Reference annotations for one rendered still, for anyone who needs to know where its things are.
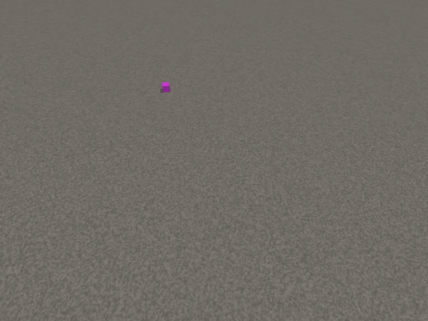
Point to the cube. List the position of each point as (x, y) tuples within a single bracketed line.
[(166, 87)]

